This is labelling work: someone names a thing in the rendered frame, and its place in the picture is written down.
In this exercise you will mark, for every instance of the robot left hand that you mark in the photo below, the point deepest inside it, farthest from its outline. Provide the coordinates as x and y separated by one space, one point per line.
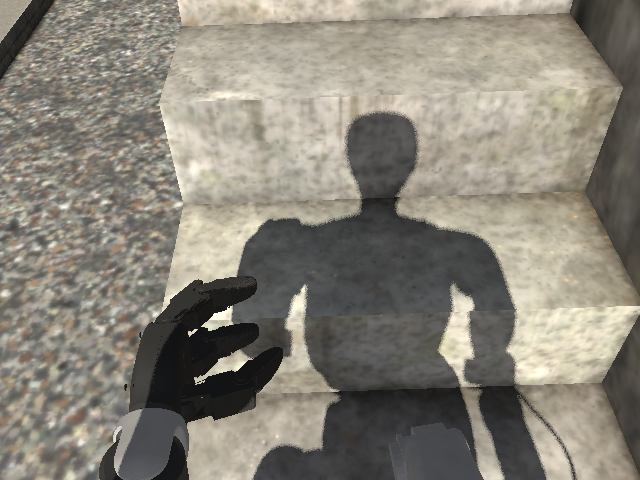
168 359

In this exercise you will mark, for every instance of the left robot forearm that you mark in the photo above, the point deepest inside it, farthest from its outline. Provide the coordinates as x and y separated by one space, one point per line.
149 444

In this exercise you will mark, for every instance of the right robot thigh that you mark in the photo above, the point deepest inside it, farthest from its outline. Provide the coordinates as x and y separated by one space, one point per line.
432 452

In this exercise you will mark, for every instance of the right robot shin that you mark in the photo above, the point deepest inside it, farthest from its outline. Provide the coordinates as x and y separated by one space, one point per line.
461 434

